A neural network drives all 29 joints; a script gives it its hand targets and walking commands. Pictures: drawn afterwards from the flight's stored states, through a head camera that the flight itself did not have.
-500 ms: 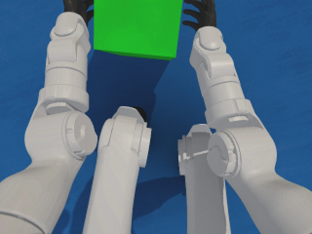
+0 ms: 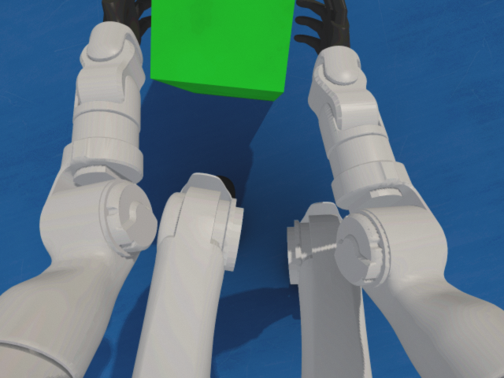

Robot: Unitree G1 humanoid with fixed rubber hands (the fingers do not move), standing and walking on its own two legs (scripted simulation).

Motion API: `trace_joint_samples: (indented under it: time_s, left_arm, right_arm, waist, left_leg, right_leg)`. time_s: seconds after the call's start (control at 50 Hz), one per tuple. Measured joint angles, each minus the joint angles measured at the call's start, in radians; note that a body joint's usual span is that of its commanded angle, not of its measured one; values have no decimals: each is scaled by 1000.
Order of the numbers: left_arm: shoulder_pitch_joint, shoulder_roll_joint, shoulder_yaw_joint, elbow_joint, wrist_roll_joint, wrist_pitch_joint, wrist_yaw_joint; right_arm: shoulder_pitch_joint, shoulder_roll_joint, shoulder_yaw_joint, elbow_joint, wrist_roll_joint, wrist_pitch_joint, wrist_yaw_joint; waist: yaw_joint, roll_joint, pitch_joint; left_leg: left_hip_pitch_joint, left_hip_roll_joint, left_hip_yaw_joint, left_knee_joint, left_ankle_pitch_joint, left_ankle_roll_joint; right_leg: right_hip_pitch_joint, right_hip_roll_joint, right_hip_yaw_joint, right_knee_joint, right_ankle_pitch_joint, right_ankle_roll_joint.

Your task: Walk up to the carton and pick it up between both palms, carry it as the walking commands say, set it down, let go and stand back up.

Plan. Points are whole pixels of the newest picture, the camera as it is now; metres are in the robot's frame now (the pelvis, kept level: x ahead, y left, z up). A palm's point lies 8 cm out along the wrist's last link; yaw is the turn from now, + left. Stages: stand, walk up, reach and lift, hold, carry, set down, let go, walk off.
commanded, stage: set down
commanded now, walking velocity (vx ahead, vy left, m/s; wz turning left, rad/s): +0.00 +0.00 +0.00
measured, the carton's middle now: (233, 20) +0.54 +0.16 -0.26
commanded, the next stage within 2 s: none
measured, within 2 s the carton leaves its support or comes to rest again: neither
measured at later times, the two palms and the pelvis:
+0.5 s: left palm (125, 22) +0.48 +0.28 -0.16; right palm (332, 44) +0.51 +0.02 -0.18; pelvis +0.00 +0.00 +0.00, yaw +0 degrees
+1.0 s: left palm (114, 53) +0.44 +0.30 -0.20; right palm (358, 65) +0.50 -0.03 -0.20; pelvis -0.02 +0.01 +0.00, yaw +0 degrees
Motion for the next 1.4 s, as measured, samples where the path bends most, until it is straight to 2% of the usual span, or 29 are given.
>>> trace_joint_samples:
  time_s: [0.36, 0.64, 0.74, 0.82, 0.92, 1.02, 1.08, 1.12, 1.18, 1.3, 1.4]
  left_arm:
    - [-2, 7, 14, 9, -11, -28, -12]
    - [-27, 40, -15, 75, -33, -82, -19]
    - [-36, 73, -57, 167, -58, -113, -3]
    - [23, 115, -99, 211, -138, -132, 30]
    - [58, 189, -202, 175, -272, -157, 55]
    - [-32, 231, -273, 144, -362, -169, 53]
    - [-87, 232, -276, 141, -380, -154, 62]
    - [-78, 218, -281, 103, -395, -143, 72]
    - [-68, 202, -297, 82, -399, -115, 85]
    - [-35, 210, -335, -53, -389, -52, 109]
    - [-11, 216, -370, -94, -382, 0, 118]
  right_arm:
    - [-5, -2, 3, 3, 1, -19, 14]
    - [-26, -40, 59, 46, 26, -55, 25]
    - [-34, -77, 118, 69, 50, -69, 27]
    - [-12, -121, 161, 56, 108, -75, 12]
    - [-24, -187, 231, 45, 201, -72, 8]
    - [-78, -229, 307, 17, 265, -57, 10]
    - [-122, -254, 328, -4, 279, -34, 11]
    - [-115, -264, 321, -56, 291, -24, 1]
    - [-112, -265, 303, -68, 294, -2, -8]
    - [-82, -239, 240, -94, 273, 45, -14]
    - [-75, -220, 161, -82, 231, 57, -13]
  waist:
    - [-5, -1, 5]
    - [-9, -2, 25]
    - [-14, 11, 45]
    - [-30, 18, 71]
    - [-46, 15, 136]
    - [-43, 28, 251]
    - [-41, 33, 316]
    - [-39, 34, 318]
    - [-36, 34, 312]
    - [-16, 0, 312]
    - [5, 14, 309]
  left_leg:
    - [0, 2, 3, 3, -13, -2]
    - [10, 2, 7, -10, -1, -3]
    - [17, -1, 15, -22, 11, 3]
    - [22, 0, 26, -35, 22, 12]
    - [35, 16, 40, -37, 38, 27]
    - [80, 20, 45, -15, 54, 39]
    - [111, 19, 48, 1, 60, 44]
    - [116, 16, 50, 7, 64, 47]
    - [134, -2, 44, 6, 69, 46]
    - [213, -38, 8, -48, 70, 25]
    - [301, -61, -28, -107, 62, 12]
  right_leg:
    - [0, -3, 1, 4, -12, -4]
    - [6, -7, 4, -4, 0, -1]
    - [13, -18, 8, -12, 9, 4]
    - [16, -36, 13, -26, 49, 3]
    - [21, -68, 4, -29, 64, -6]
    - [66, -78, 1, -5, 63, 7]
    - [102, -79, 2, 11, 63, 10]
    - [111, -83, 2, 18, 61, 13]
    - [141, -100, -6, 17, 53, 10]
    - [234, -136, -41, -44, 45, -16]
    - [337, -158, -75, -123, 39, -36]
